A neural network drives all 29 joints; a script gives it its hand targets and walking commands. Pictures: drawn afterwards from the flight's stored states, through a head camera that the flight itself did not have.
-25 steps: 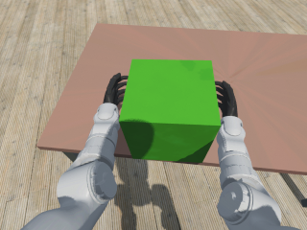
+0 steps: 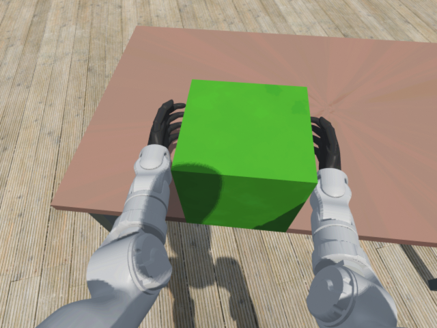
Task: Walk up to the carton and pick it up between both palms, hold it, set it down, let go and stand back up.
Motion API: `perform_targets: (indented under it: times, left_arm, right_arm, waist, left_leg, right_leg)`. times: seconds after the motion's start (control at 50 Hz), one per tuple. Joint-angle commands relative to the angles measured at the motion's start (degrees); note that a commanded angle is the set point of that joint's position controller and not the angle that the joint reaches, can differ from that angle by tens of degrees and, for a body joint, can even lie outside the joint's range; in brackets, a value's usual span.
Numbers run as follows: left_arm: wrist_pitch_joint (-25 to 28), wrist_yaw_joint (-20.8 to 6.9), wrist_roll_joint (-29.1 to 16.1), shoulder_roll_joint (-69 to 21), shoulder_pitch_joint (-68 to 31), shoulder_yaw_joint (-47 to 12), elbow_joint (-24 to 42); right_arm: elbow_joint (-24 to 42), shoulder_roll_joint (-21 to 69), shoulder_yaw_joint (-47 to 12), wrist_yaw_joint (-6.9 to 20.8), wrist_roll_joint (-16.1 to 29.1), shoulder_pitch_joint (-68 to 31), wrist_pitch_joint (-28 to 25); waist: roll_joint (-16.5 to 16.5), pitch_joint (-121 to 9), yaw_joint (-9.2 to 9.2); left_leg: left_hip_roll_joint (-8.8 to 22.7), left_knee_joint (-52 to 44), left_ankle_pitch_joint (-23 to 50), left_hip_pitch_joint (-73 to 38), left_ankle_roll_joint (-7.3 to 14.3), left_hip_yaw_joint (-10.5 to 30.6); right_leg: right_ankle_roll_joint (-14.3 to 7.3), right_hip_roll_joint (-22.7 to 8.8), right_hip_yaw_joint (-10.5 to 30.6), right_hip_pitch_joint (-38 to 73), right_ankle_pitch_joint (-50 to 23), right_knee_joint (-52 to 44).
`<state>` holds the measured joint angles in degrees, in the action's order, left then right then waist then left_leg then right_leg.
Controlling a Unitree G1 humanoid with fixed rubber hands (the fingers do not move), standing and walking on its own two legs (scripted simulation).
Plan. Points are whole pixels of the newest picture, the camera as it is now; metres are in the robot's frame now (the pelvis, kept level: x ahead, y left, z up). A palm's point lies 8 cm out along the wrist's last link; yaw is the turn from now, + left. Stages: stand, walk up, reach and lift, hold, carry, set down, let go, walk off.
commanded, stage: set down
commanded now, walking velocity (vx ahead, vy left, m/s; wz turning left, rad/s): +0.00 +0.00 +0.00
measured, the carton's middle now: (241, 160) +0.43 -0.02 +0.00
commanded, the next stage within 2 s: none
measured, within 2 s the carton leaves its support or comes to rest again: neither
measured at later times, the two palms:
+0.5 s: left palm (160, 142) +0.44 +0.14 +0.06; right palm (327, 161) +0.40 -0.17 +0.05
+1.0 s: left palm (148, 138) +0.45 +0.17 +0.05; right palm (329, 150) +0.43 -0.18 +0.05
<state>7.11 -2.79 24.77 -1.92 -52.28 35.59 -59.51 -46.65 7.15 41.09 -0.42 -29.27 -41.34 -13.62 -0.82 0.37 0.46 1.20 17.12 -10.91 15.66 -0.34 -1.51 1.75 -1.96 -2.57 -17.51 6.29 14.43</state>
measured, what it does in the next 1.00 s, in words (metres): stands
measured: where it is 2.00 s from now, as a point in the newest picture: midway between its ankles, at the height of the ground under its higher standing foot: outside the picture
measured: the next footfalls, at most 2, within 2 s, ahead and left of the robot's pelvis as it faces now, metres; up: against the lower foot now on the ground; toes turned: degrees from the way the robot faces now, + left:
none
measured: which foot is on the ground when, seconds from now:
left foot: down 0.00-1.00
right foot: down 0.00-1.00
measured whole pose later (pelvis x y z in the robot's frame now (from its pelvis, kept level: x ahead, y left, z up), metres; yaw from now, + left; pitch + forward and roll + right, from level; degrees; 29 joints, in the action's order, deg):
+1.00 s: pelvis -0.01 -0.01 -0.02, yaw -1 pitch +22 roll -1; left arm 20.6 2.9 -10.5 15.6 -65.8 1.4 -96.0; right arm -79.4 -7.9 2.9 -6.0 10.0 -57.2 -15.7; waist -0.6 -13.0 2.8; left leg 2.9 31.2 -15.6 37.2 -1.3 -2.0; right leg 0.8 -0.7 -1.7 -39.0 9.9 27.2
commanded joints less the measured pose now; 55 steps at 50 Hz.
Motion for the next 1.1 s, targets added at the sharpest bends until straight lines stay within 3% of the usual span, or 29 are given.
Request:
perform_targets:
  times: [0.0,0.48,0.58,0.64,0.7,0.76,0.84,0.94,1.08]
  left_arm:
    - [1.64,-4.72,1.84,-20.9,-22.88,-10.15,-0.38]
    - [1.12,-5.16,3.66,-19.5,-19.89,-8.02,0.99]
    - [1.9,-3.23,2.92,-11.58,-19.12,-6.94,0.46]
    - [2.67,1.04,-0.9,3.3,-18.09,-6.93,0.52]
    - [3.85,5.78,-12.69,11.03,-21.82,-16.73,-5.58]
    - [7.47,7.38,-21.59,16.05,-27.02,-22.48,-13.73]
    - [13.68,7.4,-31.91,22.94,-32.25,-29.82,-23.72]
    - [16.18,5.34,-37.48,26.38,-33.09,-36.39,-32.83]
    - [17.46,2.6,-44.85,27.16,-36.49,-45.77,-35.25]
  right_arm:
    - [-1.15,24.38,-16.59,6.67,-2.54,-27.78,-1.84]
    - [-0.68,23.24,-14.76,6.82,-3.58,-23.59,-0.04]
    - [-1.72,16.03,-12.96,5.6,-3.15,-21.44,0.85]
    - [-5.14,1.72,-12.73,1.9,3.5,-19.12,0.48]
    - [-11.84,-4.41,-22.84,-1.96,17.77,-24.67,-0.43]
    - [-16.95,-9.05,-29.07,-3.57,25.13,-29.69,-1.1]
    - [-20.0,-16.46,-35.11,-5.05,34.27,-35.47,-2.22]
    - [-28.65,-23.42,-39.84,-5.86,41.78,-37.62,-4.76]
    - [-35.68,-30.3,-44.37,-4.21,49.57,-40.43,-6.61]
  waist:
    - [-0.06,-27.97,-0.68]
    - [0.57,-24.45,-0.56]
    - [0.66,-24.41,-0.91]
    - [0.59,-25.11,-1.27]
    - [1.62,-30.44,-1.63]
    - [1.8,-38.89,-1.02]
    - [2.74,-48.26,-0.56]
    - [2.14,-48.46,1.52]
    - [5.34,-46.33,3.57]
  left_leg:
    - [-1.39,-0.06,18.93,-2.11,-0.89,-5.77]
    - [-1.47,0.05,18.1,-3.12,-0.71,-5.46]
    - [-1.44,1.08,19.31,-4.01,-1.19,-5.89]
    - [-1.34,2.05,20.13,-2.75,-0.9,-6.17]
    - [-0.69,4.39,18.57,5.42,-0.77,-5.21]
    - [-0.35,6.8,15.55,10.86,-0.95,-4.58]
    - [-0.38,11.95,17.95,12.09,-2.45,-3.37]
    - [-0.8,16.28,24.84,12.96,-4.38,-2.52]
    - [-1.12,19.66,25.43,11.12,-5.99,-1.3]
  right_leg:
    - [1.7,2.12,-4.41,21.76,-17.81,4.06]
    - [1.79,2.33,-4.44,17.63,-13.56,3.07]
    - [1.82,2.66,-3.86,15.62,-12.21,3.22]
    - [1.36,2.85,-2.41,14.08,-11.63,4.13]
    - [-0.64,3.45,-0.05,12.54,-14.26,6.68]
    - [-1.45,2.63,1.05,12.22,-17.21,10.84]
    - [-1.86,2.21,0.75,9.97,-19.93,15.5]
    - [-0.89,2.76,-0.43,4.91,-25.72,17.95]
    - [-1.21,3.82,-2.3,-9.65,-17.79,18.1]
